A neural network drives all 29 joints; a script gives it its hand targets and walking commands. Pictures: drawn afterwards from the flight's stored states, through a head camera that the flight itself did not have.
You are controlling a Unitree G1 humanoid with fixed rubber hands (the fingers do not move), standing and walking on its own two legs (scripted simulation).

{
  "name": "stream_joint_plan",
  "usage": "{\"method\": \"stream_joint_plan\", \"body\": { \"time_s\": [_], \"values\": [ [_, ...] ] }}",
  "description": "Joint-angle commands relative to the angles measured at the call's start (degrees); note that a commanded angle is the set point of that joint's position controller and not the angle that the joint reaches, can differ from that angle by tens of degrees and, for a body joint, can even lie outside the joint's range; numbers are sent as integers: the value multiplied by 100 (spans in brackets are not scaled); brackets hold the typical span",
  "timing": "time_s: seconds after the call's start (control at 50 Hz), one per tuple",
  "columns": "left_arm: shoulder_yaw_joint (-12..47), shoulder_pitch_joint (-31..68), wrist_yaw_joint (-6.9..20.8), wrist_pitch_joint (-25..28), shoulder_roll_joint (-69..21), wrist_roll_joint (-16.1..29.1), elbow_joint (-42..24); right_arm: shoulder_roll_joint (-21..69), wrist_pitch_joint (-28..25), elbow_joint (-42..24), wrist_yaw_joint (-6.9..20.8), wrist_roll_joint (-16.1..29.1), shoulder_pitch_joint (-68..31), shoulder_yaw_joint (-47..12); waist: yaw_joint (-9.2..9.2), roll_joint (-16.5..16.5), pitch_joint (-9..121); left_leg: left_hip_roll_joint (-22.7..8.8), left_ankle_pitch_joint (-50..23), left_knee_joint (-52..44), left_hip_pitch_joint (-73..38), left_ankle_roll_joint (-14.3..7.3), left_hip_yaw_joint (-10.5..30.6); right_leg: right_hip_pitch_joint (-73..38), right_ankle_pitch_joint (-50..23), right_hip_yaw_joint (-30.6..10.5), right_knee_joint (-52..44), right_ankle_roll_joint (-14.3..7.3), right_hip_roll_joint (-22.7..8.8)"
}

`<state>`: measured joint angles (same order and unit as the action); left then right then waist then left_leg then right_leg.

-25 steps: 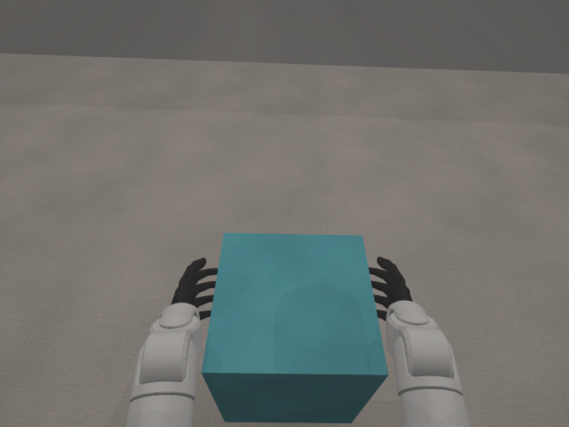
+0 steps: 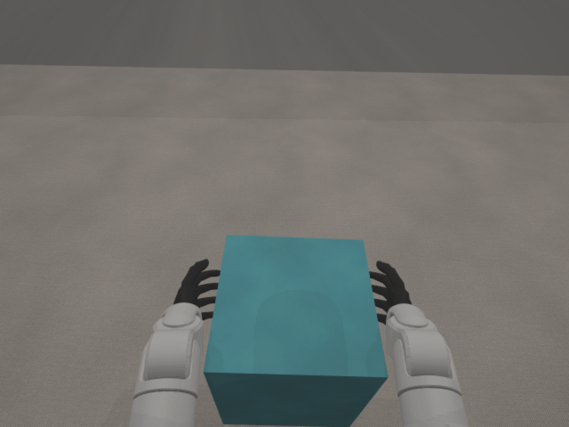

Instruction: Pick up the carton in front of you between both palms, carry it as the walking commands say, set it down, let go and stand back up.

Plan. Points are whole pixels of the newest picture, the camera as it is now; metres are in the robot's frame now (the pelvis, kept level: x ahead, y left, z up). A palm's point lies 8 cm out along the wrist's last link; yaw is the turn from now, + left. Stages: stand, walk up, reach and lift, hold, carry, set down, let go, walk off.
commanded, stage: hold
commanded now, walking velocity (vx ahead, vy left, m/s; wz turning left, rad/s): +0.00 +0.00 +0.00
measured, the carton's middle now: (290, 335) +0.29 +0.00 -0.04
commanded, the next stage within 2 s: set down in 0.06 s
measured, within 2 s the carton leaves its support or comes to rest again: neither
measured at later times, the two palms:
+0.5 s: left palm (198, 311) +0.32 +0.15 -0.03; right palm (382, 319) +0.31 -0.15 -0.02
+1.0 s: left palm (203, 344) +0.36 +0.17 -0.23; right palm (345, 339) +0.37 -0.13 -0.22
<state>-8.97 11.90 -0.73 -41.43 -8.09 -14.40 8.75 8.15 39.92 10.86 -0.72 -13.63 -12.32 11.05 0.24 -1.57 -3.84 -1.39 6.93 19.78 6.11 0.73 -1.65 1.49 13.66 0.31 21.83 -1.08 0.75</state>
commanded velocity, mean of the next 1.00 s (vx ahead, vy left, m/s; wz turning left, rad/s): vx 0.00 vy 0.00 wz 0.00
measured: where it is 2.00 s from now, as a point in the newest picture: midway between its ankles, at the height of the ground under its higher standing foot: outside the picture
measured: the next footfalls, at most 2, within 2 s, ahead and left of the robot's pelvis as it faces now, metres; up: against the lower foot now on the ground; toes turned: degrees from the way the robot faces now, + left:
none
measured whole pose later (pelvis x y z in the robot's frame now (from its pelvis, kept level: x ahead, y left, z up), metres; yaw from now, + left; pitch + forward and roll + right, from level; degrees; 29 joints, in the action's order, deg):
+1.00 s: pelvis -0.04 +0.01 -0.15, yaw -4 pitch +38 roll -1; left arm -24.3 36.4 -0.1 -13.8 -5.5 -13.1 29.6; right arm 7.1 12.3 33.9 -3.0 -11.2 -38.9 23.2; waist -2.7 -3.2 11.9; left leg 0.6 21.6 72.4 89.0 0.7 1.9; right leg 85.1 28.3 -1.8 75.2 0.0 4.1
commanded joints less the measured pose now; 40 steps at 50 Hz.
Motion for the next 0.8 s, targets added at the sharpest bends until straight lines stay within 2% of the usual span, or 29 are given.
{"method": "stream_joint_plan", "body": {
  "time_s": [0.0,0.06,0.1,0.16,0.18,0.2,0.22,0.28,0.34,0.42,0.46,0.5,0.62,0.72,0.78],
  "values": [
    [2706,2347,1149,193,-4933,1110,-195,4936,-170,-189,1298,1200,-2669,-2934,-166,26,1335,637,-655,106,-1346,-155,536,829,-899,-656,-474,69,276],
    [2699,2636,1238,176,-5060,1128,-67,5062,-181,13,1359,1155,-2877,-2820,-104,-9,1175,609,-236,128,-1425,-157,507,1189,-278,-660,-558,-26,229],
    [2543,3172,1304,212,-5132,1086,190,5057,-249,318,1408,1025,-3347,-2567,-49,-35,997,608,209,222,-1424,-163,473,1556,343,-658,-584,-143,181],
    [2172,4073,1431,358,-5286,982,821,5088,-467,1085,1510,751,-4125,-2053,14,-100,884,616,1025,412,-1315,-150,476,1923,1255,-626,-503,-305,120],
    [1993,4289,1470,415,-5347,902,1100,5051,-549,1405,1556,589,-4324,-1856,-38,23,793,575,1204,383,-962,-107,522,1720,1192,-562,-304,-285,175],
    [1814,4691,1486,495,-5387,827,1392,5075,-663,1607,1577,499,-4739,-1581,50,28,920,574,1535,419,-1037,-99,555,1871,1478,-537,-257,-302,200],
    [1553,4928,1478,570,-5373,710,1688,5022,-770,1923,1584,356,-4991,-1299,59,106,852,570,1797,455,-972,-94,578,2017,1635,-516,-158,-312,211],
    [686,5229,1317,766,-5076,252,2450,4652,-1003,2638,1482,-171,-5323,-355,75,356,632,455,2228,448,-379,-83,735,1928,1514,-393,315,-247,368],
    [-258,5102,1102,986,-4423,-303,2894,4059,-1164,3037,1312,-707,-5298,479,45,277,534,481,2146,696,-32,-110,757,2376,1416,-386,629,-240,416],
    [-970,4748,915,1431,-3658,-793,2979,3456,-1526,3097,1220,-1072,-5089,942,-157,187,862,559,1708,1220,700,-114,675,3149,1134,-353,1151,-175,476],
    [-949,4697,873,1742,-3550,-819,2906,3426,-1819,3058,1215,-1002,-5053,841,-222,177,1176,620,1227,1556,1036,-102,609,3550,881,-343,1428,-127,528],
    [-645,4834,851,2113,-3688,-689,2758,3578,-2181,2988,1218,-798,-5103,555,-231,162,1659,679,767,1897,1231,-97,576,3947,640,-314,1713,-90,603],
    [902,5322,925,3139,-4563,-13,2435,4473,-3163,2766,1226,12,-5407,-945,-118,110,4033,742,-512,3131,1676,-73,540,4949,30,-236,2754,41,791],
    [2082,5504,1019,3275,-4983,589,1824,5042,-3286,2135,1141,651,-5480,-2220,-216,159,6471,824,-1491,4097,2111,-24,425,5399,-811,-237,3607,174,892],
    [2253,5326,1091,3122,-4975,689,1759,5176,-3124,2086,1087,787,-5296,-2475,-324,134,6714,875,-1323,4396,2838,34,325,5813,-770,-241,3903,240,917]
  ]
}}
